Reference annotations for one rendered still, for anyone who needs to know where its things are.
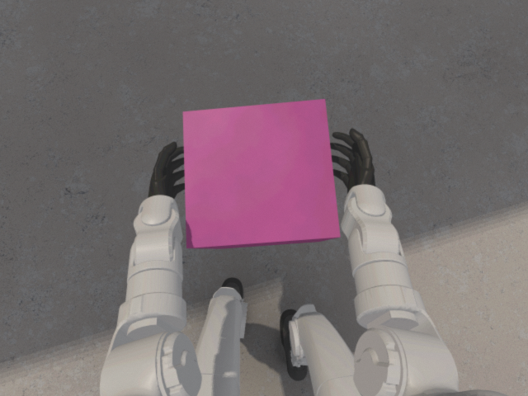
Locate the carton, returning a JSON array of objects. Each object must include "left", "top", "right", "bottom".
[{"left": 183, "top": 99, "right": 341, "bottom": 249}]

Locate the left robot forearm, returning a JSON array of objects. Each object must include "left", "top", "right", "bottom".
[{"left": 100, "top": 195, "right": 186, "bottom": 395}]

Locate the robot right upper arm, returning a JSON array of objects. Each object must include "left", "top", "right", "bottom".
[{"left": 353, "top": 325, "right": 507, "bottom": 396}]

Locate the right robot forearm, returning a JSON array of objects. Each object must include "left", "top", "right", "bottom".
[{"left": 341, "top": 184, "right": 458, "bottom": 373}]

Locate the robot right hand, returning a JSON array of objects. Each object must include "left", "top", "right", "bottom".
[{"left": 330, "top": 128, "right": 375, "bottom": 194}]

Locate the robot right shin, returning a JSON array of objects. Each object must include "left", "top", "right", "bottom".
[{"left": 290, "top": 304, "right": 326, "bottom": 366}]

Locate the robot left hand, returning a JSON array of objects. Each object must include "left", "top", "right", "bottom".
[{"left": 148, "top": 142, "right": 185, "bottom": 199}]

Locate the right robot thigh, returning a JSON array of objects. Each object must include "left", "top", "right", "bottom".
[{"left": 289, "top": 312, "right": 361, "bottom": 396}]

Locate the robot left upper arm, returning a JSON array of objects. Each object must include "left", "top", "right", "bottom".
[{"left": 101, "top": 330, "right": 202, "bottom": 396}]

